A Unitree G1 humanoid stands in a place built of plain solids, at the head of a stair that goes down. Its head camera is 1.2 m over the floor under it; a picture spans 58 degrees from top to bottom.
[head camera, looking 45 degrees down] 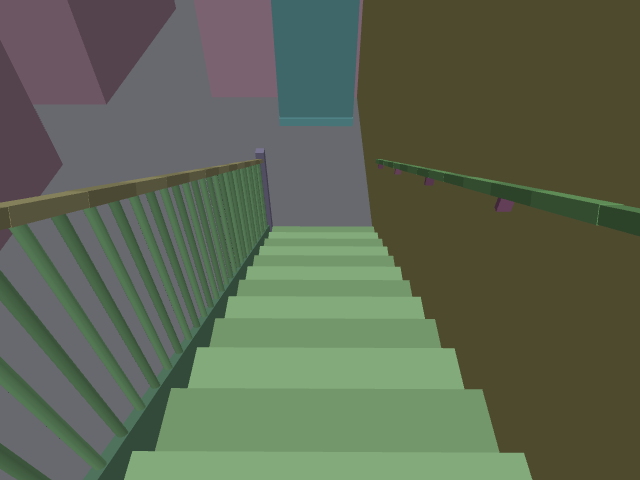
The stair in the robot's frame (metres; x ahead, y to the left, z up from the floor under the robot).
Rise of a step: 0.19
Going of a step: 0.30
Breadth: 1.20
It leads straight ahead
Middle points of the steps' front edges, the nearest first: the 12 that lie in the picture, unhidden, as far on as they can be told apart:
0.48 -0.02 -0.19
0.77 -0.03 -0.38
1.07 -0.03 -0.58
1.36 -0.03 -0.77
1.66 -0.03 -0.96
1.96 -0.03 -1.15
2.25 -0.03 -1.34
2.55 -0.03 -1.54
2.84 -0.03 -1.73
3.14 -0.03 -1.92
3.43 -0.04 -2.11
3.73 -0.04 -2.30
